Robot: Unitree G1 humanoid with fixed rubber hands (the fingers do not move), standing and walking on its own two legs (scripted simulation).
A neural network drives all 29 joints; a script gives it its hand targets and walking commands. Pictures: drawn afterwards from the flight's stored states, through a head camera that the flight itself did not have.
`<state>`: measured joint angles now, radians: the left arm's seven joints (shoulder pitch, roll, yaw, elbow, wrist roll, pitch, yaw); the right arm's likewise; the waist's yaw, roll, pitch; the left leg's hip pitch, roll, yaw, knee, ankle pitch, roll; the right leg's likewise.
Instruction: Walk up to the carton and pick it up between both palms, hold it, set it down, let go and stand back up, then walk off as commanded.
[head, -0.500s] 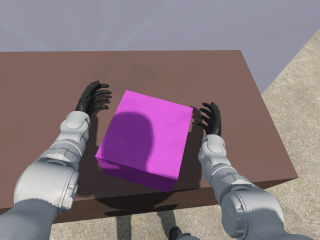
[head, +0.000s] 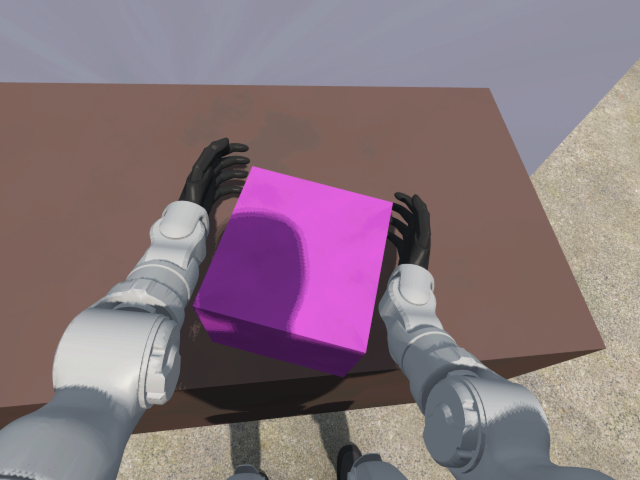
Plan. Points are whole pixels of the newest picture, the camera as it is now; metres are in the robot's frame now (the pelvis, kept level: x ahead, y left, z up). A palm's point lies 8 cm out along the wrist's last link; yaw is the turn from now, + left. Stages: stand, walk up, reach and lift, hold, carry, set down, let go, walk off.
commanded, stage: reach and lift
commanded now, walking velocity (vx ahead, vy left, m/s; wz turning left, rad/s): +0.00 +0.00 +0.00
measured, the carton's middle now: (299, 274) +0.37 +0.02 -0.02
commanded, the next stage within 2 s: none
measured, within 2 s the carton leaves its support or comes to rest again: neither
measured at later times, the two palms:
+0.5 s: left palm (209, 199) +0.47 +0.13 +0.02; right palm (409, 261) +0.39 -0.13 +0.00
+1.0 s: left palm (210, 200) +0.47 +0.13 +0.02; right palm (409, 261) +0.39 -0.13 +0.00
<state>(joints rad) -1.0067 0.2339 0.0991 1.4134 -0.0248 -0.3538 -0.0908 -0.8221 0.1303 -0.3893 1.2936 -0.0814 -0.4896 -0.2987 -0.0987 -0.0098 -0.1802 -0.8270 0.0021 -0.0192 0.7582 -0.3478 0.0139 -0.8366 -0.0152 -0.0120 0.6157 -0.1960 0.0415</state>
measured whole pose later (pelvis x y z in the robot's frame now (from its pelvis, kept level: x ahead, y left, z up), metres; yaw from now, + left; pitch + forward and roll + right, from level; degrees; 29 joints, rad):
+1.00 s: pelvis +0.01 +0.02 +0.01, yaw -1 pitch +23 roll -5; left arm -1.03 0.15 0.38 1.49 0.30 -0.46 -0.07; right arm -0.78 0.15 -0.73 1.26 -0.41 -0.63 -0.21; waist -0.10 0.03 -0.14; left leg -0.80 0.00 -0.02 0.76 -0.35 0.01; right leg -0.76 -0.02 -0.01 0.52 -0.17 0.05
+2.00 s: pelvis +0.00 +0.03 +0.01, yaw -1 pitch +23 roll -5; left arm -0.95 0.13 0.19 1.49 0.24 -0.53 0.05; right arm -0.72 0.11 -0.57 1.31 -0.36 -0.65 -0.24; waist -0.10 0.04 -0.18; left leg -0.80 0.00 -0.01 0.75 -0.32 0.01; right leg -0.74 -0.02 -0.01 0.47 -0.13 0.05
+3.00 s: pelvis -0.01 +0.00 +0.03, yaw +1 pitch +5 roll -2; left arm -0.80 0.07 0.12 1.10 -0.03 -0.02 0.12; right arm -0.68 0.02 -0.16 0.85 -0.05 0.13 -0.21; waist -0.10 0.06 -0.18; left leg -0.36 0.00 -0.02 0.56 -0.28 0.02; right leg -0.35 -0.01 -0.01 0.39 -0.13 0.05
